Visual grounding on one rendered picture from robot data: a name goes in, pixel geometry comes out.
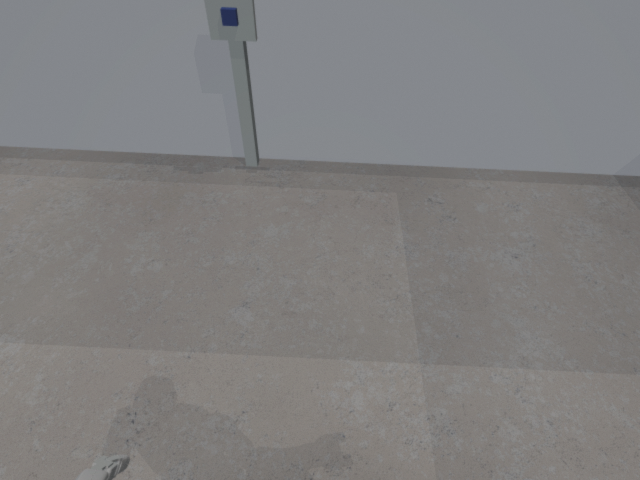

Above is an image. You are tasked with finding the panel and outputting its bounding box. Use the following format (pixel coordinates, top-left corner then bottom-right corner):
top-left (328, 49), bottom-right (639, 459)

top-left (204, 0), bottom-right (259, 167)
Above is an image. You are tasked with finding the button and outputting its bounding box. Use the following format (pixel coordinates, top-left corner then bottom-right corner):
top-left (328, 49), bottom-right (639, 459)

top-left (220, 7), bottom-right (239, 26)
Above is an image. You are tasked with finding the robot left hand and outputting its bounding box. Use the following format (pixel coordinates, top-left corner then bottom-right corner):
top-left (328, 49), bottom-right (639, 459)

top-left (75, 454), bottom-right (130, 480)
